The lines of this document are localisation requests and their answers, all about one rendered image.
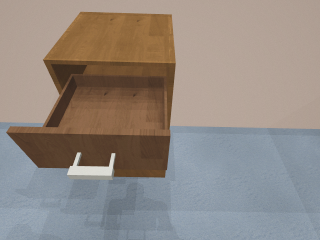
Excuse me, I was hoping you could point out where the cabinet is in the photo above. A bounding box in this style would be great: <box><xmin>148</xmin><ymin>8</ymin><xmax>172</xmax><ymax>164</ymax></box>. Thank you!
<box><xmin>43</xmin><ymin>11</ymin><xmax>176</xmax><ymax>178</ymax></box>

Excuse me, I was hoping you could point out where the handle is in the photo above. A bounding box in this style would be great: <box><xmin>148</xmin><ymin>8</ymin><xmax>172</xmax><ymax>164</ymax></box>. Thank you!
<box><xmin>67</xmin><ymin>152</ymin><xmax>116</xmax><ymax>180</ymax></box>

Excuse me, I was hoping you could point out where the drawer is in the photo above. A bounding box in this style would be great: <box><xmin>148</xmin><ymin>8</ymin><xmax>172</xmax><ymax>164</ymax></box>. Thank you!
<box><xmin>6</xmin><ymin>74</ymin><xmax>171</xmax><ymax>170</ymax></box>

